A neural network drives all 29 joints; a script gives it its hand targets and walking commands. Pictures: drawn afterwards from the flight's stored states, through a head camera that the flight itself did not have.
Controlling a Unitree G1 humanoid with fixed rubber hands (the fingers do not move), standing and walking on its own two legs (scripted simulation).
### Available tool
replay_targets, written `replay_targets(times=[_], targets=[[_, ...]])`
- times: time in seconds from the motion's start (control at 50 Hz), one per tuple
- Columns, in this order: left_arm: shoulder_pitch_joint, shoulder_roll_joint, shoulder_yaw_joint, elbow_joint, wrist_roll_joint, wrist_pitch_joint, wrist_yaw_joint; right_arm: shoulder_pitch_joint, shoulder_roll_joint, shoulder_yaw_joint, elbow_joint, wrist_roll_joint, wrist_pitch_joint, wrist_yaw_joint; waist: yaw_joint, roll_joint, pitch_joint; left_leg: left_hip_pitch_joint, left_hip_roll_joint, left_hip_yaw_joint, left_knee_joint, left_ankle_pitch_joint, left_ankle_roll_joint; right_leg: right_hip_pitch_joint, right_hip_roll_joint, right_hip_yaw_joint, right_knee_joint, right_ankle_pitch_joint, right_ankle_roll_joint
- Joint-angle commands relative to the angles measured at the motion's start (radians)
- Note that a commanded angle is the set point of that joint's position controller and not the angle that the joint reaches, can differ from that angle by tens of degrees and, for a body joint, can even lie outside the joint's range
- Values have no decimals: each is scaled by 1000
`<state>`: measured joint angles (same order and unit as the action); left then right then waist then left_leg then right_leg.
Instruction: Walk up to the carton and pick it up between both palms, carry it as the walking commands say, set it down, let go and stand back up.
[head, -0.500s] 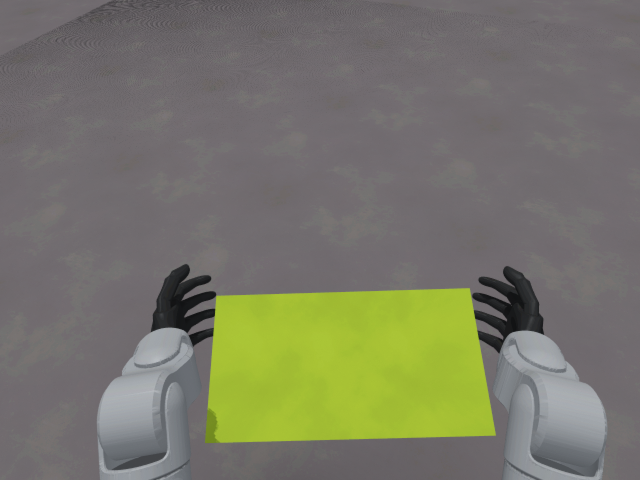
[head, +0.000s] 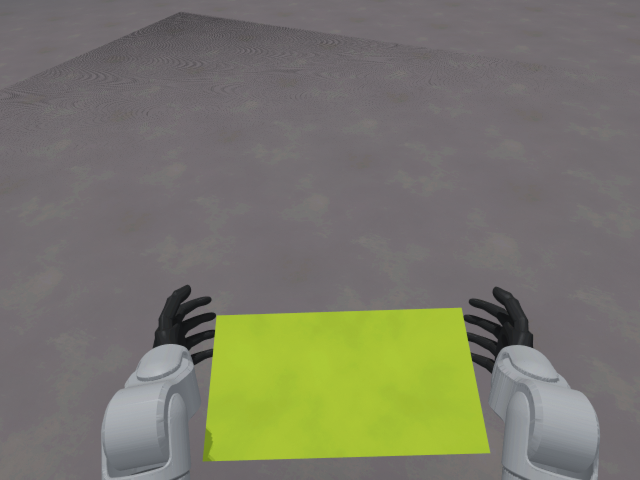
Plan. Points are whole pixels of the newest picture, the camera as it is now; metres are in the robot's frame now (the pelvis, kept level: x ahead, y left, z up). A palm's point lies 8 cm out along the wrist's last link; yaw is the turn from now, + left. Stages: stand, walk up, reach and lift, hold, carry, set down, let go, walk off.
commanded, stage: carry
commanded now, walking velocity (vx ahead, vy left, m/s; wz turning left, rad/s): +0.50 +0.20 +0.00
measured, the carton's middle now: (340, 386) +0.25 +0.00 +0.00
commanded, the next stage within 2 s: none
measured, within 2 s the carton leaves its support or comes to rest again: neither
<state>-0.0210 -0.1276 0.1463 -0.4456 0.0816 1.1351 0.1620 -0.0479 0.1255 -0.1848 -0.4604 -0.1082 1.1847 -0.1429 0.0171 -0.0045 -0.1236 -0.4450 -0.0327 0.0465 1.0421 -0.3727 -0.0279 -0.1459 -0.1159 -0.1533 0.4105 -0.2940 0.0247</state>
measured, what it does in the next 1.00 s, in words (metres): walks ahead: left foot, then right foot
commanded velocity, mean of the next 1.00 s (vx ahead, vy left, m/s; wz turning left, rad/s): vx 0.50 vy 0.20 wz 0.00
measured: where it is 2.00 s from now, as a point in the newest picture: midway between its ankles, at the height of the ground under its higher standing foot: (235, 247)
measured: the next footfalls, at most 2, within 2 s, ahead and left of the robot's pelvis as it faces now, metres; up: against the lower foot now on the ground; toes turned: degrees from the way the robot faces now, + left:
left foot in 0.18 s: +0.31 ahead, +0.20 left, +0.00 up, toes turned +6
right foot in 0.52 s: +0.44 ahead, +0.04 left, +0.00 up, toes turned -10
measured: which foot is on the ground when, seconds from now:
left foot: up 0.00-0.16, down 0.18-0.58, up 0.60-0.88, down 0.90-1.00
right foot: down 0.00-0.20, up 0.22-0.50, down 0.52-0.92, up 0.94-1.00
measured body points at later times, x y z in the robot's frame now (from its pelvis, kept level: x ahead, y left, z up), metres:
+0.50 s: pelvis +0.32 +0.14 -0.01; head +0.34 +0.12 +0.44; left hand +0.59 +0.30 +0.08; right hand +0.55 -0.07 +0.05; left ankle +0.27 +0.20 -0.74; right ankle +0.37 +0.05 -0.73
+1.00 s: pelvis +0.64 +0.27 -0.02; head +0.66 +0.26 +0.43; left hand +0.92 +0.45 +0.06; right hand +0.90 +0.08 +0.04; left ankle +0.72 +0.37 -0.74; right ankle +0.46 +0.11 -0.67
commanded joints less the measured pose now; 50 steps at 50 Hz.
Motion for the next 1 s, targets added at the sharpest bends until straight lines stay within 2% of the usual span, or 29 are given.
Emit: replay_targets(times=[0.0,0.08,0.12,0.14,0.16,0.18,0.2,0.26,0.3,0.32,0.4,0.44,0.48,0.5,0.52,0.54,0.56,0.58,0.6,0.62,0.68,0.72,0.78,0.84,0.86,0.88,0.9,0.94,0.98], targets=[[-544,-811,-764,-156,-414,38,-279,-477,818,794,-38,364,-2,237,5,-156,4,-119,61,34,-399,165,-12,203,-198,85,-205,558,-50],[-532,-833,-786,-183,-426,53,-286,-527,836,807,-134,382,-5,229,-8,-257,-93,282,-28,204,-558,295,3,47,-188,-38,-90,559,-18],[-518,-836,-787,-180,-427,60,-282,-520,831,801,-147,393,-6,223,-30,-123,-250,545,-35,199,-553,231,57,-19,-116,-94,199,587,35],[-537,-820,-782,-204,-426,69,-280,-498,821,797,-153,395,0,222,-51,42,-312,652,146,-106,-611,101,121,-175,-49,-89,473,380,60],[-514,-817,-780,-187,-414,75,-281,-473,811,800,-132,394,6,222,-33,215,-330,743,306,-416,-714,166,205,-357,62,-29,667,-178,62],[-489,-828,-780,-147,-401,79,-280,-469,820,813,-129,398,15,225,-35,205,-338,747,373,-516,-776,403,214,-413,87,52,810,-276,39],[-493,-879,-792,-143,-419,72,-286,-495,850,817,-154,419,9,232,-41,125,-355,748,372,-460,-731,434,227,-456,30,102,838,-211,17],[-539,-960,-809,-151,-418,43,-301,-624,911,841,-219,461,-29,265,-33,111,-345,603,281,-244,-729,368,189,-407,-44,120,701,-126,10],[-551,-990,-798,-150,-414,27,-306,-610,940,858,-211,458,-53,270,-28,144,-333,573,314,-267,-793,264,213,-384,-41,107,580,-114,9],[-542,-985,-793,-166,-411,13,-308,-612,953,887,-245,467,-64,269,-30,95,-340,575,329,-259,-807,250,234,-369,-41,106,501,-133,8],[-493,-934,-769,-174,-388,-6,-302,-553,917,916,-241,450,-63,265,-31,79,-307,499,321,-190,-826,266,255,-271,3,55,260,-61,-2],[-450,-896,-753,-159,-373,1,-294,-536,863,908,-250,442,-50,261,-25,73,-294,470,285,-128,-779,333,228,-193,30,16,137,30,-13],[-422,-875,-746,-146,-364,15,-283,-551,821,904,-266,447,-35,256,3,18,-307,321,216,-1,-632,423,138,88,30,-8,-7,191,-39],[-361,-862,-734,-97,-362,25,-276,-545,791,895,-256,438,-23,251,26,-70,-331,134,142,69,-470,545,68,344,-22,89,-9,201,-71],[-332,-825,-713,-90,-342,30,-268,-548,767,895,-245,442,-8,253,46,-216,-311,-60,71,74,-275,393,12,474,-208,382,-122,51,-146],[-340,-807,-690,-58,-325,33,-261,-572,760,898,-225,462,4,253,39,-362,-267,-312,-25,9,-46,-62,-11,580,-372,701,-163,294,-272],[-326,-801,-654,-32,-331,41,-257,-606,741,862,-197,490,14,255,29,-259,-243,-381,27,-134,134,-152,9,505,-417,708,-129,386,-303],[-350,-800,-656,-44,-332,46,-257,-587,743,842,-164,474,16,252,19,-119,-179,-407,51,-158,190,-94,4,478,-385,588,-117,478,-240],[-360,-807,-669,-22,-330,54,-259,-521,734,823,-106,431,17,248,16,-39,-141,-438,68,-142,132,-38,-10,481,-360,500,-115,543,-194],[-424,-803,-699,-64,-343,53,-262,-489,748,813,-68,400,16,248,11,-11,-101,-421,92,-124,45,6,-8,444,-334,418,-147,463,-152],[-549,-844,-746,-128,-396,55,-279,-520,827,796,-46,373,13,245,5,-98,-29,-161,74,-18,-234,163,-10,219,-224,167,-236,370,-72],[-587,-846,-759,-154,-415,61,-290,-519,852,797,-62,372,12,239,-8,-202,16,29,44,81,-422,212,-14,63,-179,57,-283,288,-54],[-565,-850,-776,-180,-428,63,-291,-562,860,800,-137,389,5,230,-4,-257,-41,197,2,180,-526,266,-6,57,-213,11,-206,410,-39],[-526,-842,-766,-173,-417,75,-284,-568,856,812,-173,411,10,225,-17,-163,-211,462,-37,209,-593,212,52,56,-135,-80,115,565,24],[-541,-836,-764,-179,-417,81,-280,-540,849,806,-165,413,16,224,-42,-50,-298,626,81,21,-611,109,95,-74,-97,-80,356,452,51],[-515,-825,-751,-168,-401,90,-276,-501,832,801,-132,410,26,227,-38,168,-337,740,273,-309,-686,170,172,-269,4,-46,596,-24,61],[-502,-818,-761,-139,-391,95,-279,-464,816,797,-107,393,32,228,-38,235,-330,812,355,-482,-745,428,214,-443,87,19,756,-301,52],[-465,-886,-775,-109,-404,81,-290,-507,855,820,-144,427,15,240,-40,129,-335,759,346,-386,-700,575,232,-497,-3,106,827,-189,18],[-532,-968,-803,-140,-415,54,-297,-610,917,831,-208,462,-20,263,-38,133,-343,695,289,-235,-701,539,200,-453,-37,112,710,-145,7]])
